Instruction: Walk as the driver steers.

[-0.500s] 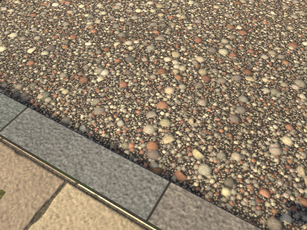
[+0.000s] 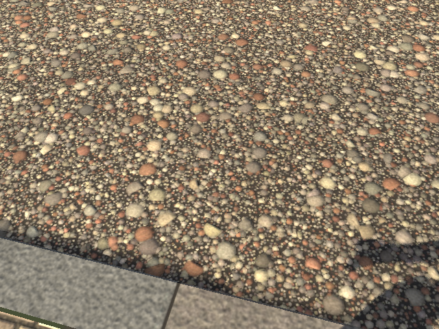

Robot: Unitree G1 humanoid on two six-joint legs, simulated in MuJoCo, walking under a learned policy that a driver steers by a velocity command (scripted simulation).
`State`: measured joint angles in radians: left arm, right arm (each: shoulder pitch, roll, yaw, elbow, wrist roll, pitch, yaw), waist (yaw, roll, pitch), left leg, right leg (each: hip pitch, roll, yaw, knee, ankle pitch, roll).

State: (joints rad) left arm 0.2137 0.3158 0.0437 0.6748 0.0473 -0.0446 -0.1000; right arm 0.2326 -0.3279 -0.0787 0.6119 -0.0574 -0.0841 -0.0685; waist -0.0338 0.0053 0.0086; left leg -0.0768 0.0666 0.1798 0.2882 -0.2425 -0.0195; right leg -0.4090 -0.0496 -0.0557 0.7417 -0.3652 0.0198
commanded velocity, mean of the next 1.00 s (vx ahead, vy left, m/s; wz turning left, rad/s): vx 0.64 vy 0.00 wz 0.26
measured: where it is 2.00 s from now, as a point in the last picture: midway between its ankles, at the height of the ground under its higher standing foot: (211, 219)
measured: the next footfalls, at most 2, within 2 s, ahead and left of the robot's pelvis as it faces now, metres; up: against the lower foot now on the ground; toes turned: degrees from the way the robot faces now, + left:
right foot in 0.08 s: +0.05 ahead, -0.14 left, +0.00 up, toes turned -6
left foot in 0.60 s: +0.47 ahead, -0.01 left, +0.00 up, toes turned +9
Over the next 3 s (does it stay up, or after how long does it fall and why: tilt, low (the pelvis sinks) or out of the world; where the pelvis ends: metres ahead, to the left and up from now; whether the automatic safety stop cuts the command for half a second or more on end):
stays up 1.29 0.07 -0.16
